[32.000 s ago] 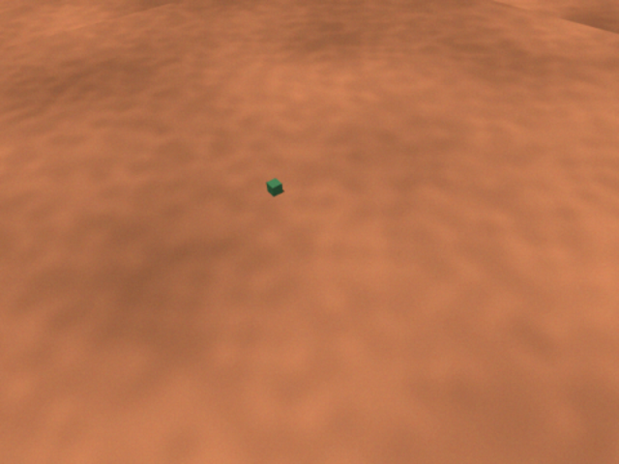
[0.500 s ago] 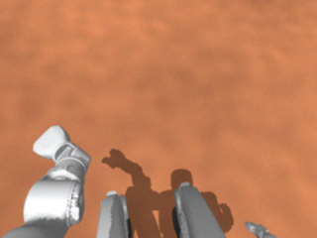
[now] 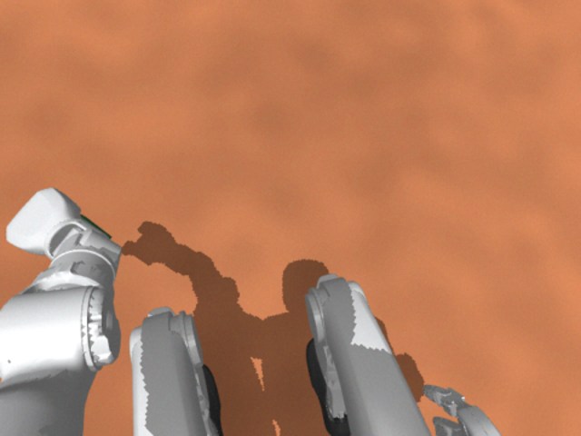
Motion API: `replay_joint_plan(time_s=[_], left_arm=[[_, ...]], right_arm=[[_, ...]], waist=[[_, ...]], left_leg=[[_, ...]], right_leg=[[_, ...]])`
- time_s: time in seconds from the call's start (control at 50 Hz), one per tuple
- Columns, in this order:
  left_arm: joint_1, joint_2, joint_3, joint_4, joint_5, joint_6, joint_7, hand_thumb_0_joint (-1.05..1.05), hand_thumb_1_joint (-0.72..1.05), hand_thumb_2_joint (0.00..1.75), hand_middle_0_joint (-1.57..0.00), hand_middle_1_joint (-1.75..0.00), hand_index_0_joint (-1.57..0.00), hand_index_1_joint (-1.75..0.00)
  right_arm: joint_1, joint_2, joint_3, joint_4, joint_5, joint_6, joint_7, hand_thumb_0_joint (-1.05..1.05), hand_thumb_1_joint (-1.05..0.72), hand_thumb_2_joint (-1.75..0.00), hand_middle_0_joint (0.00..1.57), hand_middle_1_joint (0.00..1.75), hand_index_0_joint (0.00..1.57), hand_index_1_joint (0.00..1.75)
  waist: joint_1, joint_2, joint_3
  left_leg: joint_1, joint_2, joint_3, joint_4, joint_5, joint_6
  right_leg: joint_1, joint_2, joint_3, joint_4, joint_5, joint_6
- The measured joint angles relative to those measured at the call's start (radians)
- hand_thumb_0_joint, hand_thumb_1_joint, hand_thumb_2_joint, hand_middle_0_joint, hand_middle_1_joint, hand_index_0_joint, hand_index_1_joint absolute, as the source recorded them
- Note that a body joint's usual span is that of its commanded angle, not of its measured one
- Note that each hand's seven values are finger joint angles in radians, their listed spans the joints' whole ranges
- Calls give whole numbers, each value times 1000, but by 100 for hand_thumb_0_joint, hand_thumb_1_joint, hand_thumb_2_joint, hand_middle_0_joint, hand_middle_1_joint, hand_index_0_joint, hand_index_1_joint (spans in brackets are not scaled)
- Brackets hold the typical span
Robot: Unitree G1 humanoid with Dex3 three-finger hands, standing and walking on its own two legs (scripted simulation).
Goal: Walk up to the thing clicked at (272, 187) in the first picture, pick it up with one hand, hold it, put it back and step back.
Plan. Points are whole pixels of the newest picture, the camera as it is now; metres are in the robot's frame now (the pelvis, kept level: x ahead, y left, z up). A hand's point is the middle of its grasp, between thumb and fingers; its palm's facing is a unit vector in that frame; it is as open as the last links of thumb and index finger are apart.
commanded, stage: crouch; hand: left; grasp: from above
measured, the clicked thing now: (79, 236) +0.45 +0.27 -0.18
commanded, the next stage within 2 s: lower in 0.80 s
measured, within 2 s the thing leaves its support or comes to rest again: neither
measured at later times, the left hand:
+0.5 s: hand (90, 244) +0.44 +0.27 -0.22, palm faces -0.26 -0.33 -0.91, open 8.0 cm
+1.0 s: hand (93, 247) +0.45 +0.28 -0.26, palm faces -0.28 -0.32 -0.90, open 8.1 cm
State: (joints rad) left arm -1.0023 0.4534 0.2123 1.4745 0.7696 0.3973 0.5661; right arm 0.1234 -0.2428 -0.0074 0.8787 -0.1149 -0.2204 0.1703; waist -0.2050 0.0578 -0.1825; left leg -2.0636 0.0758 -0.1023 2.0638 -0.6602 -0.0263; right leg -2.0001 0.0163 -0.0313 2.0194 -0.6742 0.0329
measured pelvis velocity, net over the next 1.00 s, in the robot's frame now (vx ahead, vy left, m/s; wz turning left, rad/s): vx -0.01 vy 0.00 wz -0.03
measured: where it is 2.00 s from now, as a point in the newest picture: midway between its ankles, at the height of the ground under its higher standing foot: (272, 419)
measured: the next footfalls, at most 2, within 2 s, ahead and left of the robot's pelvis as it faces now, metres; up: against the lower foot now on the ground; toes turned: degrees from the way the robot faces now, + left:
none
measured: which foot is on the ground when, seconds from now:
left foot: down 0.00-1.00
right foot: down 0.00-1.00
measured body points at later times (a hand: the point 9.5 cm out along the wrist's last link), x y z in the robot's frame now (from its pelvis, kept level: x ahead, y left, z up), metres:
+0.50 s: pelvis -0.01 +0.00 -0.08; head +0.22 +0.02 +0.31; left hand +0.46 +0.29 -0.17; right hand +0.02 -0.27 -0.20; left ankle +0.08 +0.14 -0.40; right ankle +0.09 -0.13 -0.40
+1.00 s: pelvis -0.01 +0.00 -0.10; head +0.23 +0.03 +0.28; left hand +0.46 +0.30 -0.20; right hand +0.00 -0.26 -0.22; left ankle +0.08 +0.14 -0.40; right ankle +0.09 -0.13 -0.40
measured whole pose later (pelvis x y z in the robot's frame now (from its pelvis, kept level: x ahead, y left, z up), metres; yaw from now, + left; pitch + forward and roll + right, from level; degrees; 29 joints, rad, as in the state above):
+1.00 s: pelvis -0.01 +0.00 -0.10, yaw -2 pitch +34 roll -6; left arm -1.10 0.62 0.29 1.63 0.88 0.27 0.54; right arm 0.17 -0.30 0.04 0.89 -0.17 -0.27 0.27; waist -0.24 0.03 -0.05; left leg -2.33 0.06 -0.15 2.39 -0.66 -0.03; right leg -2.26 0.04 -0.04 2.33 -0.68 0.05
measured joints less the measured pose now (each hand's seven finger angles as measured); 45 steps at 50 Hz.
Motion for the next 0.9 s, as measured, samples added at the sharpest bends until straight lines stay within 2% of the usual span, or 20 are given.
replay_joint_plan(time_s=[0.22, 0.28, 0.66, 0.9], left_arm=[[-38, 59, 21, 28, 33, -29, -34, -1, 27, 20, -90, -27, -95, -23], [-52, 71, 17, 50, 40, -39, -35, -1, 27, 19, -89, -27, -96, -22], [-116, 150, 70, 160, 97, -101, -24, 0, 26, 20, -91, -26, -98, -20], [-102, 168, 84, 146, 102, -118, -28, -1, 25, 21, -92, -25, -98, -20]], right_arm=[[20, -31, -2, -3, -17, -14, 25, 1, -91, -90, 19, 30, 20, 30], [25, -33, 0, 3, -23, -17, 28, 1, -91, -90, 19, 30, 20, 30], [38, -38, 33, 22, -55, -45, 65, 1, -91, -90, 19, 30, 20, 30], [51, -50, 43, 14, -57, -52, 94, 1, -92, -91, 19, 30, 20, 30]], waist=[[-5, -12, 45], [-6, -16, 56], [-37, -13, 108], [-35, -19, 130]], left_leg=[[-103, -2, -8, 117, 0, -2], [-126, -4, -11, 143, 2, -3], [-234, -11, -31, 277, 6, -4], [-261, -14, -45, 317, 0, -5]], right_leg=[[-109, 7, 6, 122, -1, 2], [-132, 8, 6, 149, 1, 3], [-236, 17, 5, 277, 6, 12], [-258, 21, -4, 309, 3, 15]])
